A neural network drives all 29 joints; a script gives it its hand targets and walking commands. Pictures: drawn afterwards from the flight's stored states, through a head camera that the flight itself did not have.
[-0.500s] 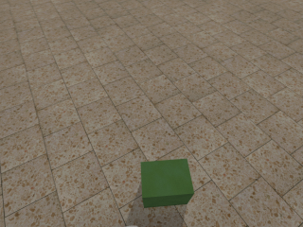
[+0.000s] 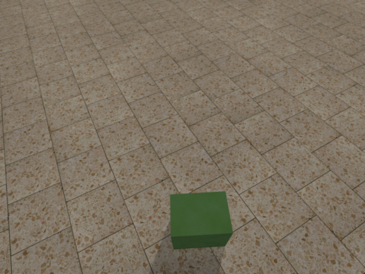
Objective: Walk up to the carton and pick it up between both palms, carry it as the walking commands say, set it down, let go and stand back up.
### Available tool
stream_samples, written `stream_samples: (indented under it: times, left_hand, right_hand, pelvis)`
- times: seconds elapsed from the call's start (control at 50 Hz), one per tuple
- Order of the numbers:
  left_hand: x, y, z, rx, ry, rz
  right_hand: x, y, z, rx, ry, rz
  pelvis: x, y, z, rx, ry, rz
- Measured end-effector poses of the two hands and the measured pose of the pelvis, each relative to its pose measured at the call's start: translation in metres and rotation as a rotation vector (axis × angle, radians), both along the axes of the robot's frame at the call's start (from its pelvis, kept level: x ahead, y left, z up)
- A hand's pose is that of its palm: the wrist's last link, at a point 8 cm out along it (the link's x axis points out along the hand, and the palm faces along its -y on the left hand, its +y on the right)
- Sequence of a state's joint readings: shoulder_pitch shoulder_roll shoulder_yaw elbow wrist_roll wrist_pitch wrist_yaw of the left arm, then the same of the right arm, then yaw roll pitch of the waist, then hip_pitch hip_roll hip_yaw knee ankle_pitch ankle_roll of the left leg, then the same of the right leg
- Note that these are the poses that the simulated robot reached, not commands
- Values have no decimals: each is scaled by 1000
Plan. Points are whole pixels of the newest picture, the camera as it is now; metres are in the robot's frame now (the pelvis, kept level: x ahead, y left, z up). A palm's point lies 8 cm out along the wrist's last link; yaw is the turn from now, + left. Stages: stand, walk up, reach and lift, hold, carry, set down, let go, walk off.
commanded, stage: walk up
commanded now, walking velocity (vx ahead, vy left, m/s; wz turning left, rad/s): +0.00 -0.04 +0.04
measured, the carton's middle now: (198, 221) +0.41 -0.05 -0.65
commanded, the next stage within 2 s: stand in 0.10 s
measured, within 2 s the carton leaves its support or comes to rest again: neither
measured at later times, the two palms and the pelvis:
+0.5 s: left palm out of the picture +0.02 +0.23 -0.15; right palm out of the picture +0.06 -0.23 -0.13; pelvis +0.00 +0.00 +0.00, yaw +0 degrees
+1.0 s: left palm out of the picture +0.13 +0.21 -0.18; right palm out of the picture +0.14 -0.24 -0.17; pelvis -0.05 -0.01 -0.05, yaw +1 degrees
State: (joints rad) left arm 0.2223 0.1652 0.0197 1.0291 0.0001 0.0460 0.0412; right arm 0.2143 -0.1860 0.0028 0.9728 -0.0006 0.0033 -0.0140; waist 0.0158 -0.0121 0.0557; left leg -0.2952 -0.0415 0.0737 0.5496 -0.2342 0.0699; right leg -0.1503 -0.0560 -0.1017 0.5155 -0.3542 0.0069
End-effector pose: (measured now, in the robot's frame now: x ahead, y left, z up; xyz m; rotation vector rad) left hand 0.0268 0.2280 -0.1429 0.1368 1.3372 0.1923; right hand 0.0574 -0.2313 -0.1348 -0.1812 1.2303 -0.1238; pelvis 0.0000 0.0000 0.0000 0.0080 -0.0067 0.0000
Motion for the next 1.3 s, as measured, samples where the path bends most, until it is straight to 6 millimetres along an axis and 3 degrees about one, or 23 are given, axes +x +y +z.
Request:
stream_samples:
  times: [0.14,0.5,0.54,0.64,0.7,0.76,0.84,1.0,1.06,1.14,1.22,1.3]
  left_hand:
    - [0,0,-5,-14,-1,4]
    - [-8,0,-6,-11,9,10]
    - [13,0,-4,-6,-26,0]
    - [97,-4,12,-10,-160,-51]
    - [125,-10,20,-24,-192,-79]
    - [131,-11,19,-31,-201,-86]
    - [120,-12,1,-30,-162,-84]
    - [103,-21,-37,-23,-200,-62]
    - [117,-26,-42,-9,-253,-68]
    - [150,-34,-32,2,-345,-75]
    - [181,-42,-18,5,-406,-74]
    - [203,-47,-20,2,-410,-52]
  right_hand:
    - [3,-5,3,-34,-1,4]
    - [5,4,1,-9,-12,0]
    - [19,2,2,-4,-17,18]
    - [60,-4,9,-13,-25,62]
    - [69,-6,12,-10,-3,73]
    - [71,-4,9,11,9,86]
    - [71,1,-5,50,3,117]
    - [80,-9,-40,44,-80,187]
    - [101,-19,-41,17,-147,211]
    - [135,-27,-30,-13,-237,232]
    - [160,-25,-25,-1,-272,226]
    - [176,-18,-34,32,-264,217]
  pelvis:
    - [2,2,-1,-12,-1,4]
    - [-1,2,-3,-12,-2,5]
    - [-6,2,-7,-13,27,7]
    - [-15,3,-13,-14,79,9]
    - [-15,3,-14,-16,96,9]
    - [-15,3,-17,-16,122,9]
    - [-22,1,-26,-14,184,13]
    - [-53,-7,-54,-10,304,14]
    - [-65,-12,-63,-8,315,11]
    - [-79,-17,-70,-2,306,9]
    - [-87,-22,-74,6,300,9]
    - [-91,-27,-79,14,321,6]
